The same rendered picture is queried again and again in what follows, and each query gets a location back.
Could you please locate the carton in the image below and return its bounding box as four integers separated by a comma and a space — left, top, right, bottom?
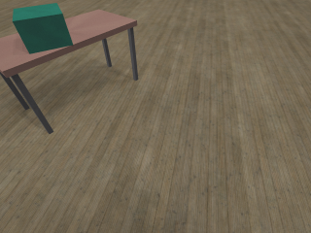
13, 3, 73, 54

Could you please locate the table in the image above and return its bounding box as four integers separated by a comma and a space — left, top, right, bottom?
0, 9, 139, 134

